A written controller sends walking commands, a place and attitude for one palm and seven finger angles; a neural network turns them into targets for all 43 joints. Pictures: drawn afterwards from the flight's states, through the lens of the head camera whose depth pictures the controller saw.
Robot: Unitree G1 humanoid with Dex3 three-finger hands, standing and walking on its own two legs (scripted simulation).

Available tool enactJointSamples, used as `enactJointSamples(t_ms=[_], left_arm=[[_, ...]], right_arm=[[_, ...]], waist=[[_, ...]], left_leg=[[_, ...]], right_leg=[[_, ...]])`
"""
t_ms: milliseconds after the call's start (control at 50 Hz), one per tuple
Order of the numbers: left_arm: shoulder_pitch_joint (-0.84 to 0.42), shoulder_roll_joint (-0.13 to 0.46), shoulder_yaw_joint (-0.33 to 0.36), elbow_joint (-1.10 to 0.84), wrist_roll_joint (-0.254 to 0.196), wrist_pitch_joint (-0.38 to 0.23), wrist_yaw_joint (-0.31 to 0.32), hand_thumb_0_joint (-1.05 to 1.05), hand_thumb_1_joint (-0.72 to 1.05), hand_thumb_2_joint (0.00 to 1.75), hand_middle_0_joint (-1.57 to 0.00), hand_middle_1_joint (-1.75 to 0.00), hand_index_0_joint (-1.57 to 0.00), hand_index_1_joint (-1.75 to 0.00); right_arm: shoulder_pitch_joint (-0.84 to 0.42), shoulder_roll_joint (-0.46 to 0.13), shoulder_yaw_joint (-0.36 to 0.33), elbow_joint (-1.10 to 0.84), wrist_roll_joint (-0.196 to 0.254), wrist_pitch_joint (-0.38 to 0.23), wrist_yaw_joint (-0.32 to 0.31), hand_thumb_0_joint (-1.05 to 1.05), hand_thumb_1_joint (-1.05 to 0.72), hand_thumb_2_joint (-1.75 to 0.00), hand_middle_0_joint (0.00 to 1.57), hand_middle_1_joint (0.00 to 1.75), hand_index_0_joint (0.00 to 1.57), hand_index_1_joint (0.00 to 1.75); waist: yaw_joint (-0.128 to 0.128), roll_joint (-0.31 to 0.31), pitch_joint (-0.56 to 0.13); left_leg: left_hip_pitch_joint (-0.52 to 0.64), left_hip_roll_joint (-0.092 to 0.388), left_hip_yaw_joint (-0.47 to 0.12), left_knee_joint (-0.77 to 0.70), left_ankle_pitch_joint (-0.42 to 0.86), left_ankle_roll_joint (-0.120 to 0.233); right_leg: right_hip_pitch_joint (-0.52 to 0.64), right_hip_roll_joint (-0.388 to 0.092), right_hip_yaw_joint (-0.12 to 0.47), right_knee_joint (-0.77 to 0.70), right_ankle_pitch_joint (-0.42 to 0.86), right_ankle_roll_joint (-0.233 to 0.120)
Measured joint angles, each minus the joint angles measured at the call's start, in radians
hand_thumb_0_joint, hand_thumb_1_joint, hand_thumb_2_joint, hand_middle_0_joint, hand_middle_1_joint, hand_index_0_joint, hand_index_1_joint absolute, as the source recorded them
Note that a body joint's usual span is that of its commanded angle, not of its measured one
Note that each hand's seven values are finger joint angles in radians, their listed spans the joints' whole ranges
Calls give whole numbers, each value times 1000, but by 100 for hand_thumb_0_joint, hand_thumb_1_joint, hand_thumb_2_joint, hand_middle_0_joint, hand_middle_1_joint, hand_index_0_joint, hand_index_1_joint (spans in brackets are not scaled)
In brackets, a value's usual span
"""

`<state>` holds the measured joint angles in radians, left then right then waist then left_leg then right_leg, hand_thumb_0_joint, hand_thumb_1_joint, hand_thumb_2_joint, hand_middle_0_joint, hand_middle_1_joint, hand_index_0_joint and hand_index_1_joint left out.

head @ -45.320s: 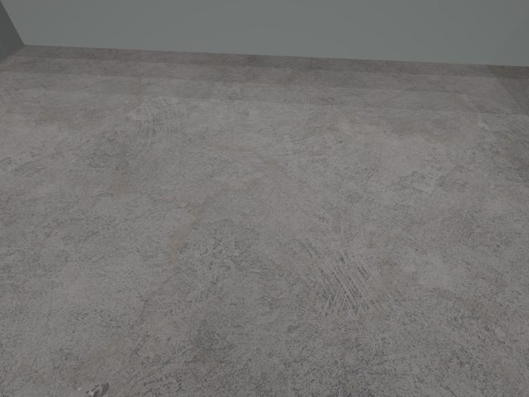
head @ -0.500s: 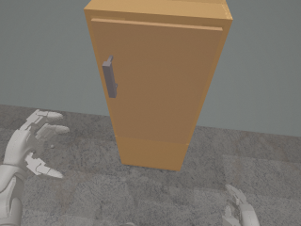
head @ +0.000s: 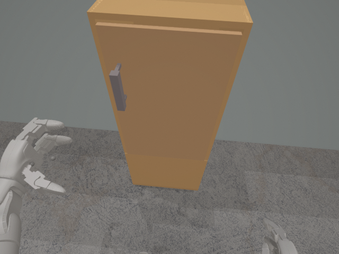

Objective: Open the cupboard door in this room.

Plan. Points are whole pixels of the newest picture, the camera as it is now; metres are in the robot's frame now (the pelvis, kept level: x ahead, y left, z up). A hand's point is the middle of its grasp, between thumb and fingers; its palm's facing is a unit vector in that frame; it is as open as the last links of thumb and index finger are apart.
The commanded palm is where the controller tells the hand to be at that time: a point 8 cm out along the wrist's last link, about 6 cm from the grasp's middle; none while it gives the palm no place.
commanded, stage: raise the hand with hooked fingers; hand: left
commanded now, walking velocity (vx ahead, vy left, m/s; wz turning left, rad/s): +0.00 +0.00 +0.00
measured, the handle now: (120, 87) +0.55 +0.18 +0.07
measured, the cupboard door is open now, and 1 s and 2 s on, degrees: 0 0 0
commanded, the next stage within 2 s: move the hooked fingers beside the handle in 0.12 s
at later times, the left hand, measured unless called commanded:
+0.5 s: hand (64, 144) +0.32 +0.26 +0.09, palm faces -0.03 -1.00 -0.03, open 14.0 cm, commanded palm +0.30 +0.31 +0.09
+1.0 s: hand (77, 123) +0.39 +0.25 +0.09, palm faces -0.04 -1.00 -0.01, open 14.0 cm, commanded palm +0.37 +0.30 +0.08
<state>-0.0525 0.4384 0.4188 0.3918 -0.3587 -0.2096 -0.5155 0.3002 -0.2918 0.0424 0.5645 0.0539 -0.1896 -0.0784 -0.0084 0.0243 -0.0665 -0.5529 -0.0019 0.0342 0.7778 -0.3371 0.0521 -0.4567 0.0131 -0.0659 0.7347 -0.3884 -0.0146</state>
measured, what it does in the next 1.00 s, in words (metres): stands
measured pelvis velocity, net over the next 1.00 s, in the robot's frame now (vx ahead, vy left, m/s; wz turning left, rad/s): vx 0.01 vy -0.01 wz -0.02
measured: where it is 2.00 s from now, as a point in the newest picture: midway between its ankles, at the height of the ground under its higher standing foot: outside the picture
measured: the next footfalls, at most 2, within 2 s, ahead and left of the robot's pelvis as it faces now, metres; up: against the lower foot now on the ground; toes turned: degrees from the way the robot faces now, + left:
none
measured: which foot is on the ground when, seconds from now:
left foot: down 0.00-1.00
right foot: down 0.00-1.00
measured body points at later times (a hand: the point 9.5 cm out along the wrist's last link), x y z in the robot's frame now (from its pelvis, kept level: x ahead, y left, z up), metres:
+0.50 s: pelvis +0.00 -0.01 +0.00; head +0.04 -0.01 +0.45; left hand +0.32 +0.31 +0.10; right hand +0.15 -0.26 -0.08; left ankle +0.03 +0.08 -0.71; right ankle -0.01 -0.11 -0.71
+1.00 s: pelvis +0.01 -0.01 -0.01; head +0.07 +0.00 +0.44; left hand +0.39 +0.31 +0.09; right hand +0.11 -0.28 -0.10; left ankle +0.03 +0.08 -0.71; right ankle -0.01 -0.11 -0.71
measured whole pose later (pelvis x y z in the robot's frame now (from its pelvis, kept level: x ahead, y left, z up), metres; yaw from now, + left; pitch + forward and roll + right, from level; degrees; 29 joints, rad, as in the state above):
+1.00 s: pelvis +0.01 -0.01 -0.01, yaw -1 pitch +11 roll -2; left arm -0.43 0.51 0.43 0.79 -0.29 -0.26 -0.53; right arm 0.34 -0.30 0.04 0.58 0.05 -0.08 -0.07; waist -0.05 0.02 -0.08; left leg -0.65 0.01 0.04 0.82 -0.36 0.04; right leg -0.56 0.03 -0.06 0.78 -0.41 -0.03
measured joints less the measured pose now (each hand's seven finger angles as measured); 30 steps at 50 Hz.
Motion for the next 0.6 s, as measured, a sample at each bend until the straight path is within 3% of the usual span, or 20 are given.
enactJointSamples(t_ms=[360, 600], left_arm=[[-79, 5, -14, 84, 7, 0, -16, -1, -50, 30, -30, -120, -30, -120], [-197, 38, -4, 203, 26, -8, -20, -1, -50, 30, -30, -120, -30, -120]], right_arm=[[-26, 3, 15, 9, 0, -3, -15, 1, -90, -90, 20, 30, 20, 30], [-4, -3, 6, 15, 1, 31, -6, 1, -90, -90, 20, 30, 20, 30]], waist=[[12, 7, 1], [-15, -2, -9]], left_leg=[[-15, 0, -16, 10, -1, -10], [-35, 9, -5, 13, -9, -15]], right_leg=[[-11, 1, -16, 12, -9, -9], [-40, 10, -3, 21, -15, -15]])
